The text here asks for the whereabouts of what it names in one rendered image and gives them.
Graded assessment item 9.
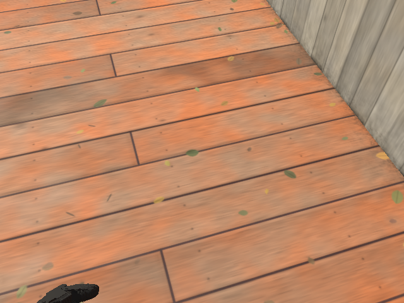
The left robot hand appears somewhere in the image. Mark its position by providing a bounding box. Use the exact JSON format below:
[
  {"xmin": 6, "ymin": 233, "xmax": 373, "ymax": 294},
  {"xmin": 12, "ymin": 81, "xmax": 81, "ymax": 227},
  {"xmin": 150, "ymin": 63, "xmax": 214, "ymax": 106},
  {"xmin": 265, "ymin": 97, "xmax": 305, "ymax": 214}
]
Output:
[{"xmin": 37, "ymin": 283, "xmax": 99, "ymax": 303}]

